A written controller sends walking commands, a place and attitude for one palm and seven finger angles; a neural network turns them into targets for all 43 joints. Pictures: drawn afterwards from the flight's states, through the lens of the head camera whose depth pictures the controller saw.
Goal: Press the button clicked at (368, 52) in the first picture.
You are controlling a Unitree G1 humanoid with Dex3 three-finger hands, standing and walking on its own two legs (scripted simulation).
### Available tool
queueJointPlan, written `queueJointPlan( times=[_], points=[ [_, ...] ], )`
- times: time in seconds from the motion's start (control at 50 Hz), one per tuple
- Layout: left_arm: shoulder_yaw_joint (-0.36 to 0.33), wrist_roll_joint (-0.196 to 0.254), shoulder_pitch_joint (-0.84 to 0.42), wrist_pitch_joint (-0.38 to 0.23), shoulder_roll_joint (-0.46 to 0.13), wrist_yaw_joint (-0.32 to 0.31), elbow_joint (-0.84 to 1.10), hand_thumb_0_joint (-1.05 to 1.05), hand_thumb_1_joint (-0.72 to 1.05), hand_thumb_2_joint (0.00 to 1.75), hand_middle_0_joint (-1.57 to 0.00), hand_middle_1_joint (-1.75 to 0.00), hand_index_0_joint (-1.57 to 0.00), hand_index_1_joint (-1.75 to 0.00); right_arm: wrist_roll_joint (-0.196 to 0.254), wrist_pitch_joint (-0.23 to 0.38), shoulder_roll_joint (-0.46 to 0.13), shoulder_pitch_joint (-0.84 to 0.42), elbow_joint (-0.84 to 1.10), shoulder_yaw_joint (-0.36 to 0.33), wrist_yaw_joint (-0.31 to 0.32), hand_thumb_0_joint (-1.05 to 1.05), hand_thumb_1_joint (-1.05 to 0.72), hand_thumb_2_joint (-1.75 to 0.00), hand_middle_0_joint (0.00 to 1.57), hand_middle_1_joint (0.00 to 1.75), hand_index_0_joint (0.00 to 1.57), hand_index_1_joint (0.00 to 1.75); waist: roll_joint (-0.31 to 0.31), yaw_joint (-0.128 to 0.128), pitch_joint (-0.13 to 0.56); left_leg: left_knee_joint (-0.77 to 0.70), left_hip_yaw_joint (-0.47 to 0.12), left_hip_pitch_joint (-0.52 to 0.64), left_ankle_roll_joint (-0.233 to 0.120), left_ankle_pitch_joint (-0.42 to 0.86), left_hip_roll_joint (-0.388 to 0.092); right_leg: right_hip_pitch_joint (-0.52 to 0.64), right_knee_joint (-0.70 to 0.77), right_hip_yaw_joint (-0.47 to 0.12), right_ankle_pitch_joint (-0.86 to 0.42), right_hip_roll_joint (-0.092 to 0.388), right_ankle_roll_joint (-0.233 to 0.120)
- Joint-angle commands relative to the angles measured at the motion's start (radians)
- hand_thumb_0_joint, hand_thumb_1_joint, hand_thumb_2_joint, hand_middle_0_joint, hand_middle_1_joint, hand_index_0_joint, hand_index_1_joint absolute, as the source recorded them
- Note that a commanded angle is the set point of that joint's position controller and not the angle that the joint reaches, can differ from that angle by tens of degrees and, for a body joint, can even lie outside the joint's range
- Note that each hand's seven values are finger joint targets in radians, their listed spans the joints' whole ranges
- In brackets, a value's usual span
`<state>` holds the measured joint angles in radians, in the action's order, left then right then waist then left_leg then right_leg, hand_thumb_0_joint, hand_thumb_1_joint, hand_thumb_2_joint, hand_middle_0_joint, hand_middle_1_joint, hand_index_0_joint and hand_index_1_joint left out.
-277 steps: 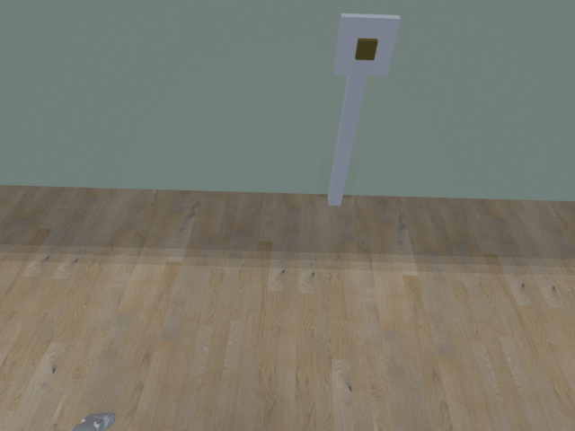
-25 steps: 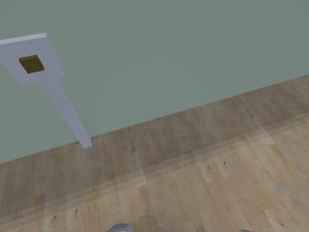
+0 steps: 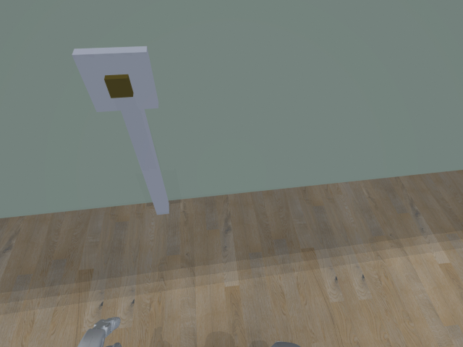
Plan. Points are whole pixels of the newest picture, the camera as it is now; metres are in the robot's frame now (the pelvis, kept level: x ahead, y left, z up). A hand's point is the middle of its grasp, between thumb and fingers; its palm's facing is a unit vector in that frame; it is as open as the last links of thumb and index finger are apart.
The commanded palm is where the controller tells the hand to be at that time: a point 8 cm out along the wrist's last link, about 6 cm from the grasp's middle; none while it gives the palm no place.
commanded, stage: turn to face it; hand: left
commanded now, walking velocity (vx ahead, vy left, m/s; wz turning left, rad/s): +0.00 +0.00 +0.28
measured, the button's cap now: (119, 85) +0.74 +0.33 +0.00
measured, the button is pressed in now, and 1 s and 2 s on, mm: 0 0 0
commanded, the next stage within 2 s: take the last steps up to it in 0.16 s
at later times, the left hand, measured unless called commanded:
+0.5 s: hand out of the picture -0.05 +0.16 -0.16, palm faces +0.27 -0.94 -0.23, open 7.4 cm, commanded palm none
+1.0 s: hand out of the picture +0.13 +0.26 -0.18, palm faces +0.21 -0.97 -0.14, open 7.4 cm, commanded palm none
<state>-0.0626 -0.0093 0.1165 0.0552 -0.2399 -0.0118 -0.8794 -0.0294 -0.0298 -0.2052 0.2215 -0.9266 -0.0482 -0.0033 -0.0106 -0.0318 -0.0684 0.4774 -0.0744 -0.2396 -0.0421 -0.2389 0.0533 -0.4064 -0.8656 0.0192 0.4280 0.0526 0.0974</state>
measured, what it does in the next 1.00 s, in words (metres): walks ahead: right foot, then left foot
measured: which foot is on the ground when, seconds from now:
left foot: down 0.00-0.10, up 0.12-0.60, down 0.62-1.00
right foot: up 0.00-0.08, down 0.10-0.62, up 0.64-1.00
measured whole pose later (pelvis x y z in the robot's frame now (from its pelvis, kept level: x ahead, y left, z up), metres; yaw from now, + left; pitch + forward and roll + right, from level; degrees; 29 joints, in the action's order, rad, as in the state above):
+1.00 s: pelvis +0.10 +0.07 +0.00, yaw +11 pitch -2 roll -1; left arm -0.06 -0.02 0.19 0.01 -0.19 0.02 -1.05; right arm -0.02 0.07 -0.12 0.46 -1.15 -0.01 0.04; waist -0.04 -0.01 -0.04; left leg 0.27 0.13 0.09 -0.06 -0.34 0.03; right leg -0.60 -0.95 0.09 0.18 0.09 0.02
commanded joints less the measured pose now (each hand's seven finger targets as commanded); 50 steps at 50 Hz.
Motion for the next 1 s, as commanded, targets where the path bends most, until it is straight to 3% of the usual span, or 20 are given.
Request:
queueJointPlan(
  times=[0.0, 0.04, 0.06, 0.08, 0.1, 0.16, 0.2, 0.32, 0.44, 0.5, 0.56, 0.58, 0.6, 0.62, 0.64, 0.68, 0.72, 0.76, 0.88, 0.98],
  points=[
    [-0.008, 0.007, 0.061, -0.037, -0.067, -0.015, 0.07, 0.0, 0.9, 0.9, -0.2, -0.3, -0.2, -0.3, 0.003, 0.013, -0.205, 0.0, 0.064, -0.059, 0.015, 0.0, -0.9, -0.9, 0.2, 0.3, 0.2, 0.3, 0.167, 0.022, 0.131, -0.049, -0.271, 0.07, -0.126, 0.527, -0.246, 0.108, 0.213, 0.001, -0.06, -0.034, -0.026],
    [-0.011, 0.004, 0.118, -0.056, -0.092, -0.02, 0.051, 0.0, 0.9, 0.9, -0.2, -0.3, -0.2, -0.3, 0.015, 0.014, -0.179, 0.007, 0.059, -0.056, 0.011, 0.0, -0.9, -0.9, 0.2, 0.3, 0.2, 0.3, 0.107, 0.046, 0.156, 0.033, -0.238, -0.006, -0.061, 0.418, -0.189, 0.284, 0.476, -0.007, -0.261, -0.011, -0.033],
    [-0.02, -0.006, 0.149, -0.069, -0.147, -0.026, 0.043, 0.0, 0.9, 0.9, -0.2, -0.3, -0.2, -0.3, 0.025, 0.018, -0.13, 0.034, 0.056, -0.048, 0.006, 0.0, -0.9, -0.9, 0.2, 0.3, 0.2, 0.3, -0.038, 0.052, 0.188, 0.153, -0.151, -0.144, 0.005, 0.184, -0.12, 0.439, 0.539, -0.144, -0.384, 0.148, -0.074],
    [-0.03, -0.016, 0.158, -0.075, -0.215, -0.03, 0.041, 0.0, 0.9, 0.9, -0.2, -0.3, -0.2, -0.3, 0.025, 0.019, -0.075, 0.042, 0.081, -0.035, 0.003, 0.0, -0.9, -0.9, 0.2, 0.3, 0.2, 0.3, -0.249, 0.051, 0.173, 0.343, 0.01, -0.314, 0.072, -0.299, 0.019, 0.486, 0.538, -0.346, -0.596, 0.389, -0.194],
    [-0.032, -0.006, 0.159, -0.072, -0.211, -0.029, 0.048, 0.0, 0.9, 0.9, -0.2, -0.3, -0.2, -0.3, 0.012, -0.002, -0.121, 0.034, 0.071, -0.048, 0.013, 0.0, -0.9, -0.9, 0.2, 0.3, 0.2, 0.3, -0.249, 0.061, 0.174, 0.492, -0.033, -0.271, 0.071, -0.378, -0.021, 0.358, 0.554, -0.335, -0.593, 0.423, -0.257],
    [-0.012, -0.005, 0.046, -0.064, -0.122, -0.027, 0.056, 0.0, 0.9, 0.9, -0.2, -0.3, -0.2, -0.3, 0.01, -0.024, -0.11, 0.025, 0.015, -0.052, -0.003, 0.0, -0.9, -0.9, 0.2, 0.3, 0.2, 0.3, -0.102, 0.009, 0.026, 0.708, -0.002, -0.282, 0.084, -0.197, -0.061, 0.208, 0.561, -0.149, -0.468, 0.27, -0.23],
    [-0.007, -0.006, 0.061, -0.071, -0.105, -0.025, 0.046, 0.0, 0.9, 0.9, -0.2, -0.3, -0.2, -0.3, 0.009, -0.029, -0.099, 0.046, -0.003, -0.047, -0.006, 0.0, -0.9, -0.9, 0.2, 0.3, 0.2, 0.3, -0.136, 0.009, 0.028, 0.722, 0.02, -0.278, 0.098, -0.136, -0.07, 0.208, 0.57, -0.083, -0.445, 0.24, -0.213],
    [-0.015, -0.013, 0.211, -0.084, -0.113, -0.018, -0.035, 0.0, 0.9, 0.9, -0.2, -0.3, -0.2, -0.3, 0.001, -0.019, -0.089, -0.027, -0.013, -0.033, -0.013, 0.0, -0.9, -0.9, 0.2, 0.3, 0.2, 0.3, -0.149, 0.071, 0.028, 0.568, 0.066, -0.31, 0.113, -0.129, -0.106, 0.324, 0.631, -0.111, -0.228, 0.264, -0.215],
    [-0.012, -0.026, 0.317, -0.101, -0.121, -0.009, -0.124, 0.0, 0.9, 0.9, -0.2, -0.3, -0.2, -0.3, 0.007, 0.011, -0.062, -0.122, 0.004, -0.017, -0.03, 0.0, -0.9, -0.9, 0.2, 0.3, 0.2, 0.3, -0.154, 0.11, 0.002, 0.32, 0.128, -0.26, 0.08, -0.172, -0.117, 0.339, 0.687, -0.138, -0.054, 0.295, -0.236],
    [-0.011, -0.026, 0.313, -0.099, -0.123, -0.007, -0.153, 0.0, 0.9, 0.9, -0.2, -0.3, -0.2, -0.3, 0.011, 0.024, -0.042, -0.095, -0.001, -0.008, -0.029, 0.0, -0.9, -0.9, 0.2, 0.3, 0.2, 0.3, -0.163, 0.091, -0.003, 0.185, 0.158, -0.137, 0.056, -0.171, -0.105, 0.259, 0.677, -0.109, -0.037, 0.284, -0.232],
    [-0.005, -0.013, 0.278, -0.088, -0.1, -0.002, -0.176, 0.0, 0.9, 0.9, -0.2, -0.3, -0.2, -0.3, 0.012, 0.045, -0.05, 0.047, -0.061, -0.002, -0.016, 0.0, -0.9, -0.9, 0.2, 0.3, 0.2, 0.3, -0.073, 0.019, 0.033, -0.067, 0.225, 0.187, 0.048, -0.043, -0.069, 0.089, 0.564, 0.003, 0.03, 0.193, -0.171],
    [0.004, -0.01, 0.265, -0.085, -0.062, 0.003, -0.169, 0.0, 0.9, 0.9, -0.2, -0.3, -0.2, -0.3, 0.013, 0.055, -0.102, 0.136, -0.091, -0.014, -0.003, 0.0, -0.9, -0.9, 0.2, 0.3, 0.2, 0.3, 0.071, -0.026, 0.052, -0.118, 0.122, 0.332, 0.027, -0.111, -0.154, -0.035, 0.424, 0.063, 0.059, 0.139, -0.132],
    [0.018, -0.008, 0.257, -0.083, 0.003, 0.009, -0.147, 0.0, 0.9, 0.9, -0.2, -0.3, -0.2, -0.3, 0.003, 0.057, -0.191, 0.224, -0.114, -0.034, 0.006, 0.0, -0.9, -0.9, 0.2, 0.3, 0.2, 0.3, 0.294, -0.06, 0.047, -0.228, -0.177, 0.391, -0.057, -0.255, -0.374, -0.201, 0.17, 0.165, 0.101, 0.033, -0.085],
    [0.024, -0.02, 0.195, -0.082, -0.005, 0.006, -0.111, 0.0, 0.9, 0.9, -0.2, -0.3, -0.2, -0.3, 0.003, 0.052, -0.226, 0.265, -0.119, -0.039, 0.01, 0.0, -0.9, -0.9, 0.2, 0.3, 0.2, 0.3, 0.307, -0.08, 0.004, -0.317, -0.309, 0.334, -0.12, -0.345, -0.466, -0.271, -0.013, 0.122, 0.168, 0.014, -0.09],
    [0.02, -0.023, 0.144, -0.077, -0.016, 0.004, -0.104, 0.0, 0.9, 0.9, -0.2, -0.3, -0.2, -0.3, 0.005, 0.055, -0.218, 0.256, -0.123, -0.035, 0.019, 0.0, -0.9, -0.9, 0.2, 0.3, 0.2, 0.3, 0.292, -0.08, -0.032, -0.346, -0.337, 0.266, -0.136, -0.383, -0.475, -0.303, -0.141, 0.058, 0.142, 0.037, -0.098],
    [0.012, -0.021, 0.156, -0.08, -0.013, 0.02, -0.134, 0.0, 0.9, 0.9, -0.2, -0.3, -0.2, -0.3, 0.01, 0.065, -0.129, 0.162, -0.103, -0.009, 0.025, 0.0, -0.9, -0.9, 0.2, 0.3, 0.2, 0.3, 0.145, -0.022, -0.123, -0.348, -0.191, 0.163, -0.121, -0.231, -0.403, -0.297, -0.229, 0.02, -0.027, 0.079, -0.099],
    [0.014, -0.021, 0.223, -0.075, 0.011, 0.027, -0.175, 0.0, 0.9, 0.9, -0.2, -0.3, -0.2, -0.3, 0.016, 0.084, -0.086, 0.135, -0.099, 0.005, 0.028, 0.0, -0.9, -0.9, 0.2, 0.3, 0.2, 0.3, 0.126, 0.02, -0.095, -0.332, -0.037, 0.153, -0.084, 0.038, -0.324, -0.232, -0.236, 0.031, -0.147, 0.076, -0.082],
    [0.01, -0.02, 0.246, -0.069, 0.017, 0.025, -0.184, 0.0, 0.9, 0.9, -0.2, -0.3, -0.2, -0.3, 0.02, 0.099, -0.068, 0.16, -0.11, 0.004, 0.033, 0.0, -0.9, -0.9, 0.2, 0.3, 0.2, 0.3, 0.109, 0.037, -0.059, -0.316, 0.024, 0.182, -0.08, 0.241, -0.299, -0.225, -0.245, 0.034, -0.196, 0.066, -0.068],
    [0.005, -0.014, 0.116, -0.059, 0.02, 0.026, -0.136, 0.0, 0.9, 0.9, -0.2, -0.3, -0.2, -0.3, 0.02, 0.112, -0.053, 0.246, -0.164, 0.008, 0.044, 0.0, -0.9, -0.9, 0.2, 0.3, 0.2, 0.3, 0.113, 0.031, -0.092, -0.287, 0.062, 0.253, -0.095, 0.493, -0.315, -0.322, -0.181, 0.04, -0.257, 0.066, -0.066],
    [0.012, -0.009, -0.049, -0.07, 0.031, 0.032, -0.076, 0.0, 0.9, 0.9, -0.2, -0.3, -0.2, -0.3, 0.007, 0.112, -0.048, 0.324, -0.208, 0.007, 0.052, 0.0, -0.9, -0.9, 0.2, 0.3, 0.2, 0.3, 0.124, -0.01, -0.118, -0.249, 0.073, 0.323, -0.098, 0.611, -0.327, -0.301, 0.038, 0.069, -0.246, 0.047, -0.102]
  ],
)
